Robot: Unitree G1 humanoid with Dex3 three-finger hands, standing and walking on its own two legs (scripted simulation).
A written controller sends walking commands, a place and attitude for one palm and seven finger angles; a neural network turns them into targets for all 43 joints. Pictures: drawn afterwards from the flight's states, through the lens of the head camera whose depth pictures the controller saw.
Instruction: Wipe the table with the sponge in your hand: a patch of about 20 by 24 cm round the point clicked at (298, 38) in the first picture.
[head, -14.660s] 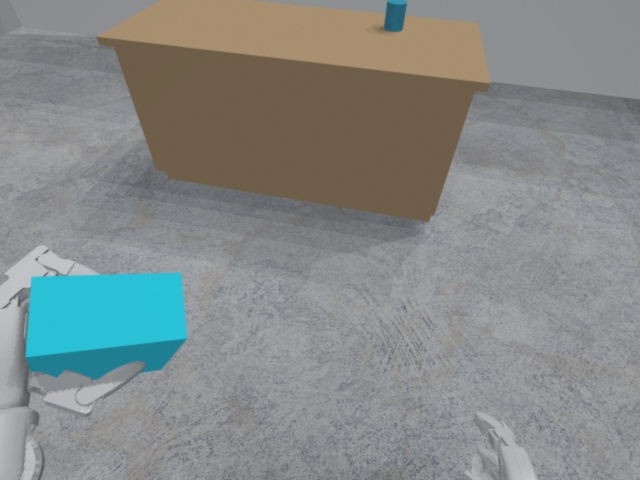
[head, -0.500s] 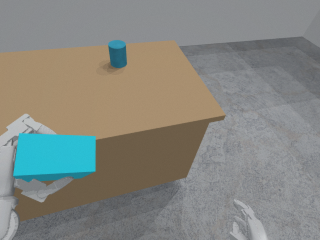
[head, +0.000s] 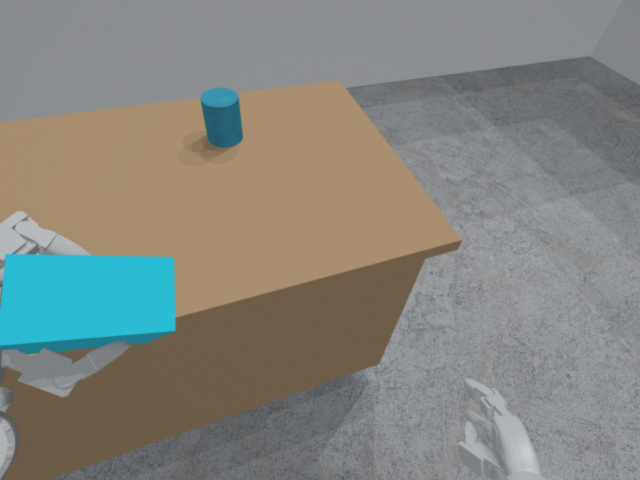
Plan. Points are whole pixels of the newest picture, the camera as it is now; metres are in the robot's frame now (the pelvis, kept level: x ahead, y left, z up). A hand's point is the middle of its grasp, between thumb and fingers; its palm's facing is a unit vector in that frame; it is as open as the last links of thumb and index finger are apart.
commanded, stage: shuffle to correct the standing spot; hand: left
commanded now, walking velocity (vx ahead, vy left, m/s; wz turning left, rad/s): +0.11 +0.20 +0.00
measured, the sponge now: (114, 306) +0.23 +0.22 +0.16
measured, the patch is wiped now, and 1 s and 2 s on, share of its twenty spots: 0.00 0.00 0.00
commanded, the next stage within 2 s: come to a stop and stand still in 1.88 s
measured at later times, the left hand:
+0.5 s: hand (3, 321) +0.20 +0.28 +0.18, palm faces +0.39 -0.82 -0.43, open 10.4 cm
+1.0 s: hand out of the picture +0.20 +0.40 +0.18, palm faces +0.41 -0.81 -0.42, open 10.4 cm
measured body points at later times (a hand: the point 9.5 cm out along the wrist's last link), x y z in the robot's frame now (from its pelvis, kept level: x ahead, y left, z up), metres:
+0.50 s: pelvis -0.01 +0.04 +0.00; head +0.01 +0.04 +0.45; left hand +0.18 +0.33 +0.20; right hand +0.16 -0.19 -0.10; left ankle -0.01 +0.17 -0.64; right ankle +0.03 -0.05 -0.73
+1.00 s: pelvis +0.00 +0.16 +0.00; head +0.01 +0.16 +0.45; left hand +0.17 +0.44 +0.20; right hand +0.15 -0.07 -0.10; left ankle +0.03 +0.29 -0.70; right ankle +0.03 +0.03 -0.73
